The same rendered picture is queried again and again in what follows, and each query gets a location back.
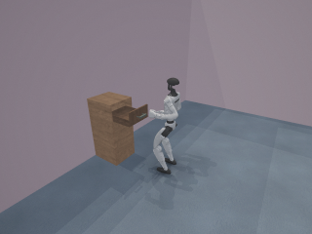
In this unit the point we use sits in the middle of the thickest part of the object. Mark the drawer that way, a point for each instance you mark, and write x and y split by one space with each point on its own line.
127 116

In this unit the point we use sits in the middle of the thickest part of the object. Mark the robot left hand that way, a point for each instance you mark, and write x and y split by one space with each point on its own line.
152 113

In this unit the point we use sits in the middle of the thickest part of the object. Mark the robot right upper arm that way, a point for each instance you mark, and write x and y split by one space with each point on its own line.
179 103

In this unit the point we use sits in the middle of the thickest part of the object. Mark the robot left forearm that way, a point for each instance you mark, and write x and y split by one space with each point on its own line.
165 116

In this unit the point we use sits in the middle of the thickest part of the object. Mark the robot thigh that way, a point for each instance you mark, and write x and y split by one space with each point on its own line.
159 137
165 141

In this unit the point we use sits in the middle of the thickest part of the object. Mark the handle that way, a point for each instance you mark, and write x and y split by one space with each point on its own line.
143 115

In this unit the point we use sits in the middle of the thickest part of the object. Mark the cabinet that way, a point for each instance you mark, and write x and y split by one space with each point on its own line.
113 142

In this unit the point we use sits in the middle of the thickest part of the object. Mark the robot right hand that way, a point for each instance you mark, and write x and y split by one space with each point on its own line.
160 111

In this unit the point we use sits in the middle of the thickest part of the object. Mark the robot left thigh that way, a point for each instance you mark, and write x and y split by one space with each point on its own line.
159 137

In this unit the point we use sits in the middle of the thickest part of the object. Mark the robot right thigh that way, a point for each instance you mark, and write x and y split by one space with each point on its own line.
165 141

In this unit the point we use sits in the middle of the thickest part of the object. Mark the robot left upper arm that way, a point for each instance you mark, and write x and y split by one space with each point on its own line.
168 101

